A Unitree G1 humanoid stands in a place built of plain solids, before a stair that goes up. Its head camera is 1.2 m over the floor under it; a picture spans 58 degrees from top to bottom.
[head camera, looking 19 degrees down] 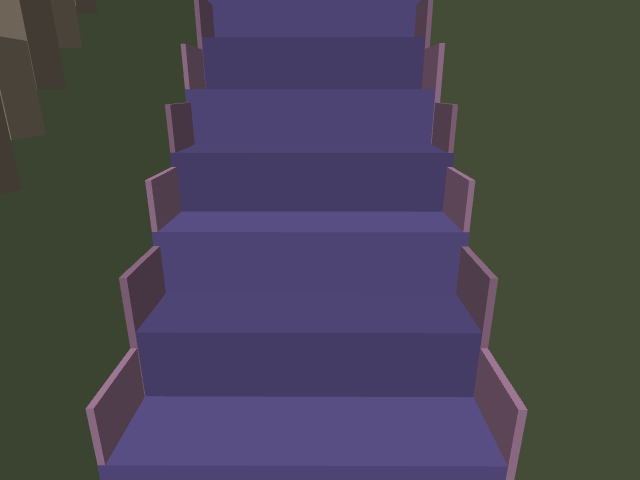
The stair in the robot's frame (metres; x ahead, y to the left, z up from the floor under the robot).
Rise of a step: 0.20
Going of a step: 0.23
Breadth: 0.95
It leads straight ahead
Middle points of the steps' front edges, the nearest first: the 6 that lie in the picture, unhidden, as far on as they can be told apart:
0.76 0.03 0.40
0.99 0.03 0.60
1.22 0.03 0.80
1.46 0.03 1.01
1.69 0.03 1.21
1.93 0.03 1.41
